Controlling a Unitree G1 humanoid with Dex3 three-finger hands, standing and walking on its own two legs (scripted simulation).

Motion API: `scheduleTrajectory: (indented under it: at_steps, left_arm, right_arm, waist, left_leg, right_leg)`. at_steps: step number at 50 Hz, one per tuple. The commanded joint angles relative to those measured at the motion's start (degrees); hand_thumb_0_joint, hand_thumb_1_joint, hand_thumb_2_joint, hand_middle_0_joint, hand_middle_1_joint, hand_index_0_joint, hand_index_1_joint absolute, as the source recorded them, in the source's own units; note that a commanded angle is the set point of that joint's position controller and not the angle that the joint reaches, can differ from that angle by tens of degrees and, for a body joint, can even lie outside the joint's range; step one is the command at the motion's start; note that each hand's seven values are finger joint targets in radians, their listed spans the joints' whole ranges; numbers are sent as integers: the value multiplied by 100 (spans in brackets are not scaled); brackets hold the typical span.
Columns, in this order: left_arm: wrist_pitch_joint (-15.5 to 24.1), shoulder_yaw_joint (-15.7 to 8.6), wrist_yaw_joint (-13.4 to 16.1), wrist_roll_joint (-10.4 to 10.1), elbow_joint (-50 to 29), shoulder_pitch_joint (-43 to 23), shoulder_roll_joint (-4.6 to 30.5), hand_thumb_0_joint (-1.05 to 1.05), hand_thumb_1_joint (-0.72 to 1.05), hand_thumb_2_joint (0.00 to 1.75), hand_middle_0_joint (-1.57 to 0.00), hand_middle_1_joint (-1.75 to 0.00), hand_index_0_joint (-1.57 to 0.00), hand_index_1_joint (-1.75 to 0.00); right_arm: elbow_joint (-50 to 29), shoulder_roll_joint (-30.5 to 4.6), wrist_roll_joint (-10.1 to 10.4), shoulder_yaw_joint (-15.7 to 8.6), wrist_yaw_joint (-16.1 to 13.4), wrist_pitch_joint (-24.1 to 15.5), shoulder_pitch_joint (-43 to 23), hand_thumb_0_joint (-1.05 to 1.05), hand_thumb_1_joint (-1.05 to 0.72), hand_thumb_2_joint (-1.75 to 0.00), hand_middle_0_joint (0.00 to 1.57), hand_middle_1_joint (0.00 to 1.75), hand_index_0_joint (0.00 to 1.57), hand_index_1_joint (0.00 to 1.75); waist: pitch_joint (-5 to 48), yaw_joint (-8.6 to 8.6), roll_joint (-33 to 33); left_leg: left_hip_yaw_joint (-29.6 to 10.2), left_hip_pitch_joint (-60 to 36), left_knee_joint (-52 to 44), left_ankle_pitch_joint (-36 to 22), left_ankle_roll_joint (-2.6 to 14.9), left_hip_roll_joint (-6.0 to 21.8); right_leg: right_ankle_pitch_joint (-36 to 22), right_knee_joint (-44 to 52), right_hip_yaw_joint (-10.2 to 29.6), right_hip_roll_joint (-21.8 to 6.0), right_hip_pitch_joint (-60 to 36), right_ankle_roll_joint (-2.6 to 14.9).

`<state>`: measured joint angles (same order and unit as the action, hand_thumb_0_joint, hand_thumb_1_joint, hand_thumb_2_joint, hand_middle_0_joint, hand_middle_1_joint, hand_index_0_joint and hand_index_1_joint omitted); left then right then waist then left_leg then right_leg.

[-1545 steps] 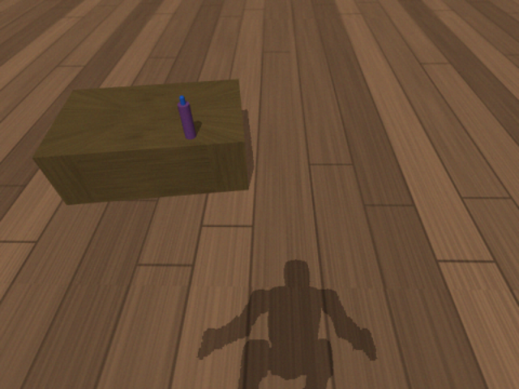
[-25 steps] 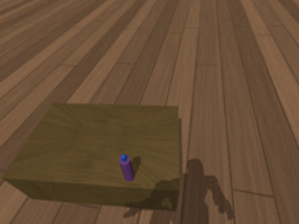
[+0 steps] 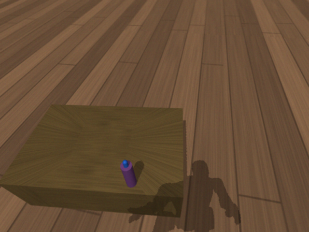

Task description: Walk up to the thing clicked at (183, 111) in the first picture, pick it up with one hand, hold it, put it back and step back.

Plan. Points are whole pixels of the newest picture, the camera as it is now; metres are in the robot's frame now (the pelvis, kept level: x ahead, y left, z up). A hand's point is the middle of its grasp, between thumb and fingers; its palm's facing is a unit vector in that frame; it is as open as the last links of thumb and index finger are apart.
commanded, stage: stand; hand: left
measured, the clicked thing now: (128, 172) +0.46 +0.18 -0.34
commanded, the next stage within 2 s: none
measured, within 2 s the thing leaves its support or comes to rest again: neither
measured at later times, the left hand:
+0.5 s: hand out of the picture +0.08 +0.25 -0.15, palm faces -0.02 -0.93 -0.36, open 7.5 cm
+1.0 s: hand out of the picture +0.09 +0.26 -0.15, palm faces -0.02 -0.94 -0.35, open 7.4 cm
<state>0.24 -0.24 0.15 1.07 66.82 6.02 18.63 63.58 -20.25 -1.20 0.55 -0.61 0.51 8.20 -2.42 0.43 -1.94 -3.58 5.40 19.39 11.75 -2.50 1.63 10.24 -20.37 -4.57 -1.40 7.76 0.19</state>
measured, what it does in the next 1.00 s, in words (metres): stands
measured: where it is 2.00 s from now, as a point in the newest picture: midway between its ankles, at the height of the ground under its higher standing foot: outside the picture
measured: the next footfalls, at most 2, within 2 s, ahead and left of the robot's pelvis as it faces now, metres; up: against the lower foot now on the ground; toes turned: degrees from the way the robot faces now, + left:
none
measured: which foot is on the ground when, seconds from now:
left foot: down 0.00-1.00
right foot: down 0.00-1.00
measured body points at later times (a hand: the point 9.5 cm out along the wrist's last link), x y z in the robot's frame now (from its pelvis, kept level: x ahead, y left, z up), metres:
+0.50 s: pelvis +0.01 +0.00 +0.00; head +0.02 -0.01 +0.45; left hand +0.09 +0.30 -0.13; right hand +0.08 -0.30 -0.14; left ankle -0.01 +0.15 -0.75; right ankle +0.01 -0.11 -0.75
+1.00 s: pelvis +0.01 +0.00 +0.00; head +0.02 +0.00 +0.45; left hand +0.09 +0.30 -0.13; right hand +0.08 -0.29 -0.14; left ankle -0.01 +0.15 -0.75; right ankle +0.01 -0.11 -0.75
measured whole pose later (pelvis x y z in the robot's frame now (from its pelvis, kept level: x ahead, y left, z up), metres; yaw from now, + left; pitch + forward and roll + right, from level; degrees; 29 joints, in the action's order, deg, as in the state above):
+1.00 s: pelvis +0.01 +0.00 +0.00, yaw -1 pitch -2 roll +0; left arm 0.4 -0.6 -0.3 0.8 65.7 5.8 19.2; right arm 63.7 -20.0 -1.2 0.3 -0.2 0.0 7.3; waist -2.4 0.1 -1.1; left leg -2.7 4.2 17.8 11.9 -2.1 1.6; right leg 10.3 -19.2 -3.7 -1.5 7.0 -0.1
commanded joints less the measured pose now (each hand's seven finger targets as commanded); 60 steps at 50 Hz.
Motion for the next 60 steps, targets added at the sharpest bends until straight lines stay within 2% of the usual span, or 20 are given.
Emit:
scheduleTrajectory:
  at_steps: [1,2,8,9,11,14,20,24,26,27,32,35,40,42,50,53,56,58,59,60]
  left_arm:
    - [93,-256,90,-27,-321,-304,1294,0,33,90,-20,-30,-20,-30]
    - [94,-248,89,-22,-340,-315,1264,0,41,90,-20,-30,-20,-30]
    - [103,-267,81,-22,-337,-301,1294,0,89,90,-20,-30,-20,-30]
    - [104,-261,81,-20,-336,-299,1295,0,90,90,-20,-30,-20,-30]
    - [106,-282,79,-18,-374,-360,1337,0,90,90,-20,-30,-20,-30]
    - [112,-261,69,-24,-359,-300,1287,0,90,90,-20,-30,-20,-30]
    - [135,-273,81,-51,-397,-331,1314,0,90,90,-20,-30,-20,-30]
    - [136,-255,83,-46,-403,-289,1274,0,90,90,-20,-30,-20,-30]
    - [136,-266,83,-43,-396,-297,1305,0,90,90,-20,-30,-20,-30]
    - [139,-273,86,-37,-398,-308,1321,0,90,90,-20,-30,-20,-30]
    - [132,-273,70,-50,-398,-285,1294,0,90,90,-20,-30,-20,-30]
    - [139,-290,70,-40,-420,-275,1325,0,90,90,-20,-30,-20,-30]
    - [138,-277,60,-52,-432,-270,1282,0,90,90,-20,-30,-20,-30]
    - [127,-286,63,-44,-434,-307,1301,0,90,90,-20,-30,-20,-30]
    - [131,-275,57,-44,-435,-238,1288,0,90,90,-20,-30,-20,-30]
    - [143,-288,51,-49,-444,-272,1342,0,90,90,-20,-30,-20,-30]
    - [137,-290,50,-50,-461,-269,1334,0,90,90,-20,-30,-20,-30]
    - [145,-269,46,-47,-450,-231,1295,0,90,90,-20,-30,-20,-30]
    - [146,-270,45,-54,-458,-216,1309,0,90,90,-20,-30,-20,-30]
    - [150,-276,50,-44,-461,-208,1329,0,90,90,-20,-30,-20,-30]
  right_arm:
    - [-297,-1151,21,-201,-96,-114,-214,0,-90,-90,20,30,20,30]
    - [-306,-1128,18,-191,-94,-118,-214,0,-90,-90,20,30,20,30]
    - [-290,-1145,28,-207,-85,-127,-232,0,-90,-90,20,30,20,30]
    - [-295,-1113,26,-206,-71,-128,-260,0,-90,-90,20,30,20,30]
    - [-304,-1156,26,-221,-78,-125,-227,0,-90,-90,20,30,20,30]
    - [-304,-1126,28,-213,-69,-131,-274,0,-90,-90,20,30,20,30]
    - [-304,-1116,26,-215,-75,-146,-264,0,-90,-90,20,30,20,30]
    - [-295,-1134,28,-224,-66,-139,-302,0,-90,-90,20,30,20,30]
    - [-287,-1120,31,-219,-63,-133,-259,0,-90,-90,20,30,20,30]
    - [-290,-1155,30,-224,-66,-133,-282,0,-90,-90,20,30,20,30]
    - [-267,-1146,33,-220,-54,-134,-277,0,-90,-90,20,30,20,30]
    - [-314,-1140,24,-227,-56,-153,-285,0,-90,-90,20,30,20,30]
    - [-293,-1156,31,-220,-61,-165,-320,0,-90,-90,20,30,20,30]
    - [-297,-1144,30,-231,-61,-156,-296,0,-90,-90,20,30,20,30]
    - [-287,-1154,28,-244,-40,-153,-347,0,-90,-90,20,30,20,30]
    - [-274,-1147,27,-245,-31,-148,-275,0,-90,-90,20,30,20,30]
    - [-278,-1171,26,-251,-34,-153,-280,0,-90,-90,20,30,20,30]
    - [-280,-1157,32,-234,-29,-161,-270,0,-90,-90,20,30,20,30]
    - [-275,-1159,39,-235,-27,-160,-292,0,-90,-90,20,30,20,30]
    - [-295,-1168,34,-248,-30,-168,-333,0,-90,-90,20,30,20,30]
  waist:
    - [289,14,139]
    - [321,11,101]
    - [270,5,164]
    - [228,22,185]
    - [285,-19,191]
    - [289,14,163]
    - [522,-14,230]
    - [492,11,204]
    - [437,-13,218]
    - [437,-11,238]
    - [302,6,138]
    - [445,-5,190]
    - [425,3,132]
    - [370,-10,190]
    - [291,15,133]
    - [277,-25,244]
    - [338,-24,158]
    - [368,-34,126]
    - [374,-11,139]
    - [425,-8,206]
  left_leg:
    - [-258,361,-297,-745,241,471]
    - [-251,408,-319,-840,240,482]
    - [-261,348,-338,-676,251,478]
    - [-274,347,-353,-629,242,473]
    - [-264,374,-341,-701,258,486]
    - [-266,287,-327,-762,251,495]
    - [-215,164,-267,-1230,247,525]
    - [-204,171,-258,-1133,254,520]
    - [-201,229,-330,-989,240,501]
    - [-210,185,-301,-1076,262,525]
    - [-220,257,-393,-827,252,506]
    - [-201,135,-336,-1149,263,539]
    - [-189,104,-338,-1203,249,527]
    - [-212,182,-403,-952,241,525]
    - [-224,180,-434,-812,270,525]
    - [-200,214,-414,-745,271,512]
    - [-206,255,-433,-704,266,508]
    - [-200,225,-416,-869,281,534]
    - [-217,204,-432,-830,264,516]
    - [-218,99,-371,-1017,275,544]
  right_leg:
    - [-565,351,642,-640,-414,53]
    - [-724,314,621,-650,-466,61]
    - [-451,376,632,-634,-365,52]
    - [-296,424,625,-620,-304,44]
    - [-479,396,640,-630,-372,61]
    - [-506,375,635,-639,-366,64]
    - [-1279,253,629,-683,-572,90]
    - [-1237,292,612,-679,-562,84]
    - [-1030,330,601,-650,-518,64]
    - [-1167,319,623,-670,-544,71]
    - [-798,366,622,-634,-450,62]
    - [-1158,284,616,-671,-535,84]
    - [-1204,312,619,-662,-511,65]
    - [-889,340,607,-643,-487,73]
    - [-698,383,633,-637,-377,73]
    - [-653,405,669,-642,-396,75]
    - [-648,387,679,-646,-459,84]
    - [-916,349,694,-675,-497,86]
    - [-800,361,665,-649,-464,78]
    - [-1009,325,655,-665,-465,91]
